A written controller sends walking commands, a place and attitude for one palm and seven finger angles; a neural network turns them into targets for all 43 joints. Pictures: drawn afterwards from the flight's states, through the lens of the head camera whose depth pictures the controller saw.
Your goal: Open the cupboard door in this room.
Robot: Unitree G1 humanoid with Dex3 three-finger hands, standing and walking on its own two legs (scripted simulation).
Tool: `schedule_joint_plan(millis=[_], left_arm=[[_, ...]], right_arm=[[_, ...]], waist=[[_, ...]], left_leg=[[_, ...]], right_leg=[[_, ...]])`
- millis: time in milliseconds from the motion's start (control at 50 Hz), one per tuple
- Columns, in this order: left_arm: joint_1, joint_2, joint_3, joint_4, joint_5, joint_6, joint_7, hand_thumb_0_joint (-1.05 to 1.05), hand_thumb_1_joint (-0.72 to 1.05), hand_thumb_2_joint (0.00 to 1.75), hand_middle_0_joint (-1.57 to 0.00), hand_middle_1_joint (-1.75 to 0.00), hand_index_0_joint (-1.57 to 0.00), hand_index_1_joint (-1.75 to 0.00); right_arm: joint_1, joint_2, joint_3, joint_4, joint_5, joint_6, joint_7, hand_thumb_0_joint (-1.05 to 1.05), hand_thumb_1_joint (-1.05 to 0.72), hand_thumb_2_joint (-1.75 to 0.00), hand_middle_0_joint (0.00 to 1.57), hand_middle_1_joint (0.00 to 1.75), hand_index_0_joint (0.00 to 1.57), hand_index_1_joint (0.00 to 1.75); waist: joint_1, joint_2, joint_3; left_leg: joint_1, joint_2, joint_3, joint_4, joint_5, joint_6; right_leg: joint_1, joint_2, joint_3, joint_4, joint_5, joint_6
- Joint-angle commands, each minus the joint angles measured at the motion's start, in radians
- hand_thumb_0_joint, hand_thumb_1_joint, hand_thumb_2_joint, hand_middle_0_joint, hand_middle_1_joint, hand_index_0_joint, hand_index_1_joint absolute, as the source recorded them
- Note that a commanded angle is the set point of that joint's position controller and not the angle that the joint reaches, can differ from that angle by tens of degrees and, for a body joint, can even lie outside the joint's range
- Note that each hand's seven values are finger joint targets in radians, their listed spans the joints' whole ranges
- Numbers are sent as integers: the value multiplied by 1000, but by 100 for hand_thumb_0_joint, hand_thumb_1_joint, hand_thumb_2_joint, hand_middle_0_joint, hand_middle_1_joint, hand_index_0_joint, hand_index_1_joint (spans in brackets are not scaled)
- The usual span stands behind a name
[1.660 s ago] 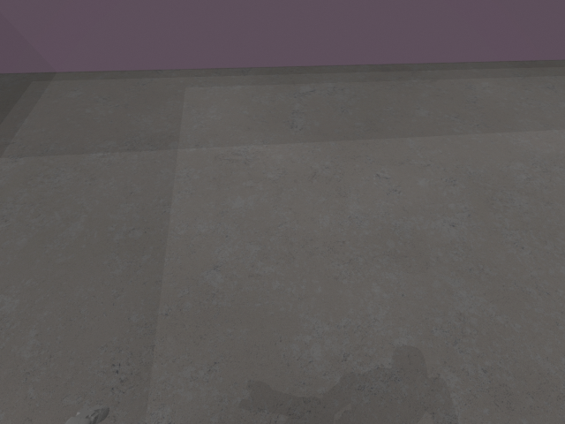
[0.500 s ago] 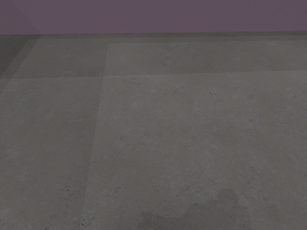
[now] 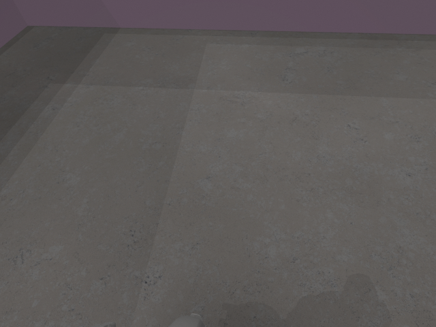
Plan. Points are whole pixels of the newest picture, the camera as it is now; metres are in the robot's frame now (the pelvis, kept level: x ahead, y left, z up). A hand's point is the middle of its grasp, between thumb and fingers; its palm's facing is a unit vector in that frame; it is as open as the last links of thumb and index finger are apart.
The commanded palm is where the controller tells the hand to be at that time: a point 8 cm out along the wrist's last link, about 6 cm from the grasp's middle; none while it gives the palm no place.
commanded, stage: turn or walk to find it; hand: left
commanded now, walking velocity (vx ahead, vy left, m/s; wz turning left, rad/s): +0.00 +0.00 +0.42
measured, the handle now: out of the picture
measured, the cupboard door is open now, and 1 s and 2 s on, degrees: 0 0 0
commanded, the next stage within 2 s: stand and wait in 1.86 s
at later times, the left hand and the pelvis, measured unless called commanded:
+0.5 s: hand out of the picture -0.02 +0.26 -0.17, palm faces +0.26 -0.94 -0.24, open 7.4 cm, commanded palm none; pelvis -0.01 +0.04 +0.00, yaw +12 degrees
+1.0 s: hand out of the picture -0.03 +0.21 -0.15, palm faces +0.43 -0.86 -0.26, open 7.4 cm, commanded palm none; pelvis -0.02 +0.01 +0.01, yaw +26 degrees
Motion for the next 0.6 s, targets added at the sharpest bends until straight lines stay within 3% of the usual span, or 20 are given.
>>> schedule_joint_plan(millis=[0,20,40,100,180,200,240,260,280,300,320,340,360,400,460,580], left_arm=[[-35,171,35,-74,3,-31,8,0,90,90,-20,-30,-20,-30],[-38,159,33,-72,5,-35,9,0,90,90,-20,-30,-20,-30],[-14,161,33,-68,6,-38,9,0,90,90,-20,-30,-20,-30],[87,185,38,-35,9,-36,9,0,90,90,-20,-30,-20,-30],[140,224,52,-13,15,-29,7,0,90,90,-20,-30,-20,-30],[146,234,55,-11,16,-27,7,0,90,90,-20,-30,-20,-30],[126,239,59,-6,12,-24,7,0,90,90,-20,-30,-20,-30],[110,237,59,-7,3,-21,5,0,90,90,-20,-30,-20,-30],[116,197,55,-29,-6,-17,0,0,90,90,-20,-30,-20,-30],[113,125,36,-65,-7,-14,-8,0,90,90,-20,-30,-20,-30],[45,130,28,-78,-2,3,4,0,90,90,-20,-30,-20,-30],[2,123,33,-70,-6,5,4,0,90,90,-20,-30,-20,-30],[-17,132,37,-58,-6,5,-2,0,90,90,-20,-30,-20,-30],[18,124,39,-37,-6,6,-14,0,90,90,-20,-30,-20,-30],[34,114,39,-31,-5,13,-20,0,90,90,-20,-30,-20,-30],[-17,97,39,-65,-9,9,-15,0,90,90,-20,-30,-20,-30]], right_arm=[[-10,-97,-34,-65,-1,-11,9,0,-90,-90,20,30,20,30],[7,-85,-31,-57,1,-14,12,0,-90,-90,20,30,20,30],[-2,-77,-26,-55,3,-15,11,0,-90,-90,20,30,20,30],[-87,-71,-13,-75,6,-13,9,0,-90,-90,20,30,20,30],[-152,-60,4,-90,12,-24,11,0,-90,-90,20,30,20,30],[-148,-61,6,-90,14,-28,11,0,-90,-90,20,30,20,30],[-99,-73,5,-79,14,-38,7,0,-90,-90,20,30,20,30],[-49,-98,0,-64,11,-45,6,0,-90,-90,20,30,20,30],[11,-183,-18,-57,1,-57,4,0,-90,-90,20,30,20,30],[49,-271,-37,-51,6,-55,0,0,-90,-90,20,30,20,30],[90,-266,-37,-38,13,-54,-10,0,-90,-90,20,30,20,30],[64,-242,-33,-34,7,-57,-23,0,-90,-90,20,30,20,30],[16,-208,-23,-48,3,-56,-27,0,-90,-90,20,30,20,30],[-57,-177,-9,-72,2,-61,-27,0,-90,-90,20,30,20,30],[-64,-177,-11,-78,3,-63,-25,0,-90,-90,20,30,20,30],[-32,-181,-24,-80,-4,-54,-22,0,-90,-90,20,30,20,30]], waist=[[-12,-194,42],[-23,-194,31],[-9,-205,19],[40,-201,0],[72,-240,-37],[74,-256,-59],[43,-239,-84],[10,-201,-112],[-17,-4,-186],[-22,264,-190],[-49,174,-191],[-45,178,-163],[-30,137,-102],[9,109,-79],[12,111,-78],[-4,102,-70]], left_leg=[[-114,87,67,423,-3,-19],[-118,94,92,419,13,-28],[-111,100,110,405,18,-36],[-87,106,149,278,-35,-46],[8,101,204,36,-78,-34],[42,94,218,-23,-73,-29],[154,81,244,-213,31,-18],[280,92,236,-357,177,-5],[485,252,68,-402,476,53],[577,493,-213,-381,952,198],[507,516,-186,-371,993,253],[478,467,-173,-371,916,252],[412,421,-126,-381,831,231],[351,346,-53,-397,729,193],[336,322,-52,-425,625,192],[318,322,-141,-426,574,205]], right_leg=[[-66,-296,176,-275,194,-129],[-30,-282,126,-246,301,-124],[3,-277,93,-224,375,-125],[80,-297,73,-181,517,-142],[139,-309,47,-113,678,-139],[156,-308,38,-89,715,-130],[142,-292,0,-7,730,-87],[88,-270,-39,85,682,-44],[-85,-203,-108,270,414,19],[-323,-90,-106,467,-286,77],[-311,-99,-12,550,-336,73],[-340,-100,15,592,-289,76],[-342,-112,24,603,-226,77],[-293,-102,5,570,-141,82],[-266,-85,-9,482,-107,89],[-212,-54,-6,322,-116,83]])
